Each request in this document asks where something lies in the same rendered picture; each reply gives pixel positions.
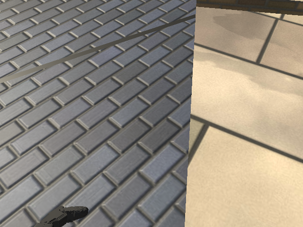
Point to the left robot hand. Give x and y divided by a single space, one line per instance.
60 216

